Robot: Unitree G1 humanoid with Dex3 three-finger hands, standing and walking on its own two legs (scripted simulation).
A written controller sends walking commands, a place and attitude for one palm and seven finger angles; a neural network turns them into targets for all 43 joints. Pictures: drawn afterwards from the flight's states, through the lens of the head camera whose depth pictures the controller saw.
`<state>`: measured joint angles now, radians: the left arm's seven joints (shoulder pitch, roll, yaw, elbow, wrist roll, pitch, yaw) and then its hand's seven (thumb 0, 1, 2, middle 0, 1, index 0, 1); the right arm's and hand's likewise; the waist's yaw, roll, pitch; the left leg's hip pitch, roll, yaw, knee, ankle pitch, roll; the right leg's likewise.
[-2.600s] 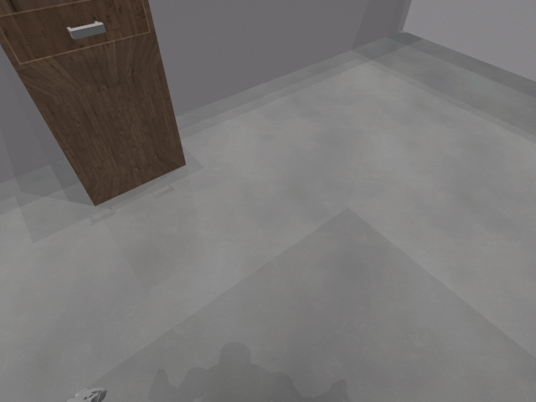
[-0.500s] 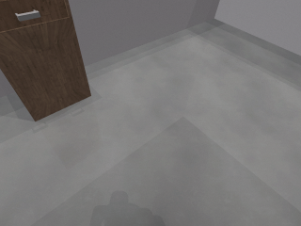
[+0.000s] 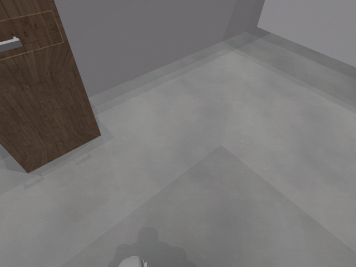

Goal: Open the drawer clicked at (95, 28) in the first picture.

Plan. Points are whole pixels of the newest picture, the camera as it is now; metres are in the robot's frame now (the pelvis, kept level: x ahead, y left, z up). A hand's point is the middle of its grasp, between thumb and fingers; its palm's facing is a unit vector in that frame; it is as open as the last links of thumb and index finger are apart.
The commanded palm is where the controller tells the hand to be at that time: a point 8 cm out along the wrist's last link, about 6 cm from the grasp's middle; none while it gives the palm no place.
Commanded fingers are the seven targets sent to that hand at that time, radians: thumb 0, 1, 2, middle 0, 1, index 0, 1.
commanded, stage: walk to a spot facing it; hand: left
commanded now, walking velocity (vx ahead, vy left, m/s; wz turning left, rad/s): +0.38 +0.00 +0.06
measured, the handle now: (4, 43) +0.91 +0.74 +0.03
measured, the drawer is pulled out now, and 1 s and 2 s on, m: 0.00 0.00 0.00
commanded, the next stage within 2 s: turn to face it in 0.68 s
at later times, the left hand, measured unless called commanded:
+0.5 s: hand (106, 213) +0.30 +0.21 -0.16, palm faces -0.02 -0.98 -0.18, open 7.4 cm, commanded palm none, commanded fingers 0.00 0.90 0.90 -0.20 -0.30 -0.20 -0.30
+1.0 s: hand (130, 169) +0.46 +0.17 -0.18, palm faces +0.11 -0.98 -0.16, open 7.3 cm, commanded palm none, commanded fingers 0.00 0.90 0.90 -0.20 -0.30 -0.20 -0.30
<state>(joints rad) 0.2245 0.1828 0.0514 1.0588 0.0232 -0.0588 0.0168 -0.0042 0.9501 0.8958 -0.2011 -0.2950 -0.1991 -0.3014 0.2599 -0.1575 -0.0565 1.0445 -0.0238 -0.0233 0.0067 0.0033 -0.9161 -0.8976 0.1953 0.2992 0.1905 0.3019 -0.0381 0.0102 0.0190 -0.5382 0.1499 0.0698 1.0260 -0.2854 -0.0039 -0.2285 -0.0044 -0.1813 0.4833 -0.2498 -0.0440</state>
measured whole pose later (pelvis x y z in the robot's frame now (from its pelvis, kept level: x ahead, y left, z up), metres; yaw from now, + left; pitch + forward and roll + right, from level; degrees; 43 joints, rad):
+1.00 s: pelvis +0.45 +0.00 +0.00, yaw +4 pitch -1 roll -2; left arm 0.27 0.16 0.04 1.07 0.02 -0.05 0.02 0.00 0.92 0.90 -0.20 -0.30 -0.20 -0.30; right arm 0.19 -0.20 -0.06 1.02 -0.02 0.00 0.03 0.01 -0.94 -0.90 0.20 0.30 0.19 0.30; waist 0.00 0.00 0.06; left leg -0.49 0.10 0.14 0.72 -0.22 -0.01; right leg -0.09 -0.07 -0.29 0.49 -0.36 0.01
